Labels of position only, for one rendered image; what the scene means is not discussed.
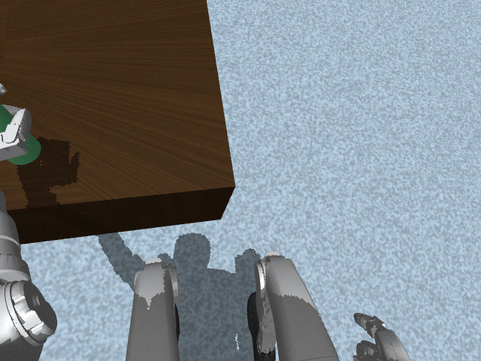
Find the left robot arm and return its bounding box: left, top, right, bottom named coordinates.
left=0, top=190, right=57, bottom=361

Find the left robot hand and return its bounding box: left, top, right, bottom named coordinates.
left=0, top=83, right=32, bottom=161

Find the right robot hand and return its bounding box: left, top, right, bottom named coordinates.
left=353, top=313, right=411, bottom=361

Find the right robot foot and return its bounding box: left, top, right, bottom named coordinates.
left=247, top=292, right=276, bottom=361

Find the can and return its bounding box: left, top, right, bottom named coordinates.
left=0, top=103, right=41, bottom=165

